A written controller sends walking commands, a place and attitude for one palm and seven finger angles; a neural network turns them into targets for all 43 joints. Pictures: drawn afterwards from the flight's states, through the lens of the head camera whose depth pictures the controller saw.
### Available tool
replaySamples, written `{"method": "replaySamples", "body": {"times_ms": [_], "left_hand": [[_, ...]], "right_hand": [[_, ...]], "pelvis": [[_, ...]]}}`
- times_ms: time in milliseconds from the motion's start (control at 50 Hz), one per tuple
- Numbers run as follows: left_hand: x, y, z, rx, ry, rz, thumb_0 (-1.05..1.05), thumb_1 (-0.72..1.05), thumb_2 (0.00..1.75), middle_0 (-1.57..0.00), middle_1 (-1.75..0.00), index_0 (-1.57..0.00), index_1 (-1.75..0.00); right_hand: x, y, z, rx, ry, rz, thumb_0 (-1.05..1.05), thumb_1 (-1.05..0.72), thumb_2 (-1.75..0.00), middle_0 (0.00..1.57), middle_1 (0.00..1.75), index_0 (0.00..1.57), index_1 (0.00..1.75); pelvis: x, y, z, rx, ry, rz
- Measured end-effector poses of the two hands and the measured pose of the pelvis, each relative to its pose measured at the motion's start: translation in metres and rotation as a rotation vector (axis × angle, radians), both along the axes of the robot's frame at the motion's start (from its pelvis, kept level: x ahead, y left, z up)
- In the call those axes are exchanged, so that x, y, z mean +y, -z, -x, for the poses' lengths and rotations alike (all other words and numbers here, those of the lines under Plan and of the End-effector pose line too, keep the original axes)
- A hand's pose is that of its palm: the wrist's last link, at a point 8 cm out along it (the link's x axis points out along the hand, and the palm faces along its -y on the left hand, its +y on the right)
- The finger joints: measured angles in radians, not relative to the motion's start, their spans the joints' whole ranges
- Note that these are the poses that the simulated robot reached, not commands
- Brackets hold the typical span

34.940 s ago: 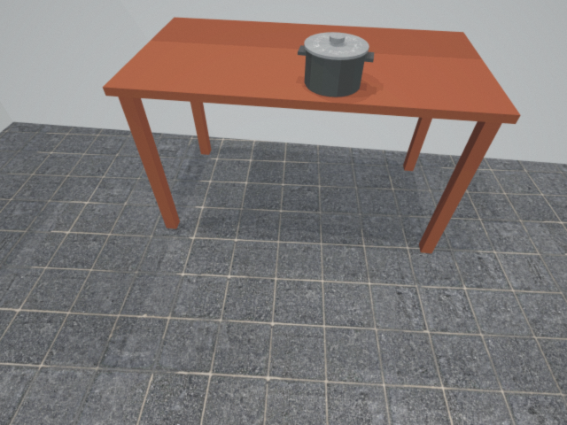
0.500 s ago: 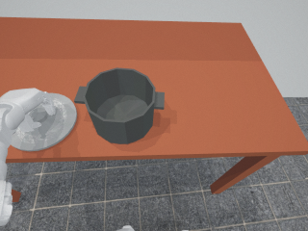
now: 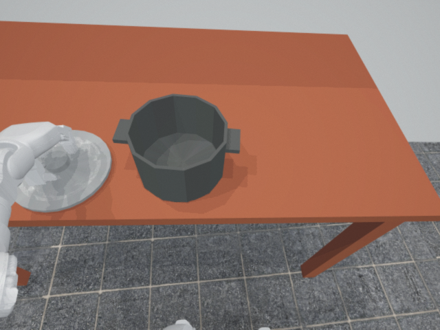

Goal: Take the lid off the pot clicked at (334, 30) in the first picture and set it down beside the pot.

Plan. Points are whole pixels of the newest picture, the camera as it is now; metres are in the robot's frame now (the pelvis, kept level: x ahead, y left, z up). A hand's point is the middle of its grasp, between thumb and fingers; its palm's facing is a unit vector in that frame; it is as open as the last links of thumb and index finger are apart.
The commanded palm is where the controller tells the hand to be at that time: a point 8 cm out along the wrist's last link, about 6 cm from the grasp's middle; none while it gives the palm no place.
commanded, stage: open the fingers wide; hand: left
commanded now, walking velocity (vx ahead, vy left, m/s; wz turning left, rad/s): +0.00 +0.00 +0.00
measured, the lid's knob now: (56, 161) +0.43 +0.33 +0.01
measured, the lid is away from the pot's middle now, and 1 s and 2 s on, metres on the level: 0.25 0.25 0.25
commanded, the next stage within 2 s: raise the empty hand in 0.38 s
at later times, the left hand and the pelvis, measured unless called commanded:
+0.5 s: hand (40, 166) +0.40 +0.34 +0.03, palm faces -0.38 -0.11 -0.92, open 11.1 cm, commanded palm +0.42 +0.33 +0.10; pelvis +0.00 +0.02 +0.00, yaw +0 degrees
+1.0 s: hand (30, 144) +0.41 +0.34 +0.08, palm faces -0.31 -0.07 -0.95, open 11.1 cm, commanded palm +0.41 +0.32 +0.15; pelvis +0.00 +0.04 +0.01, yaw +1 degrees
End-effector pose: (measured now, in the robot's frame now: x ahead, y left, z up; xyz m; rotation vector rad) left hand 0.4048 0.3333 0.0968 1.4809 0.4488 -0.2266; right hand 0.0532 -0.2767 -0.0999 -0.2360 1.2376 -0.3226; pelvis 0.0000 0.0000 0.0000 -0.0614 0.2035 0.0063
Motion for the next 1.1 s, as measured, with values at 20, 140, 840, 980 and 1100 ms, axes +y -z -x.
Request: {"method": "replaySamples", "body": {"times_ms": [20, 140, 840, 980, 1100], "left_hand": [[0.001, -0.001, 0.0, -0.003, 0.001, -0.002, 0.0, 0.12, 0.84, -0.55, -0.84, -0.54, -0.82], [0.003, 0.004, 0.0, 0.016, 0.008, -0.006, 0.0, 0.03, 0.79, -0.49, -0.83, -0.47, -0.8], [0.008, -0.027, -0.007, -0.09, 0.035, 0.002, -0.01, -0.07, 0.78, -0.42, -0.75, -0.42, -0.75], [0.005, -0.043, -0.007, -0.114, 0.042, 0.003, 0.0, -0.07, 0.78, -0.42, -0.75, -0.42, -0.75], [0.0, -0.058, -0.005, -0.13, 0.04, -0.015, 0.0, -0.07, 0.78, -0.42, -0.75, -0.42, -0.75]], "right_hand": [[0.0, 0.0, 0.001, 0.003, 0.002, 0.001, 0.01, -0.9, -0.9, 0.21, 0.3, 0.21, 0.3], [0.005, 0.002, 0.005, 0.029, 0.003, -0.006, 0.01, -0.9, -0.9, 0.21, 0.3, 0.21, 0.3], [0.046, -0.003, -0.015, -0.047, -0.027, -0.046, 0.01, -0.9, -0.9, 0.21, 0.3, 0.21, 0.3], [0.053, -0.005, -0.022, -0.072, -0.038, -0.07, 0.01, -0.9, -0.9, 0.21, 0.3, 0.21, 0.3], [0.056, -0.005, -0.029, -0.085, -0.063, -0.088, 0.01, -0.9, -0.9, 0.21, 0.3, 0.21, 0.3]], "pelvis": [[0.001, 0.0, 0.0, 0.001, 0.0, 0.001], [0.006, 0.0, -0.001, 0.003, -0.002, 0.004], [0.037, -0.004, -0.001, -0.04, -0.011, 0.016], [0.038, -0.007, -0.002, -0.058, -0.014, 0.012], [0.037, -0.01, -0.001, -0.069, -0.03, 0.008]]}}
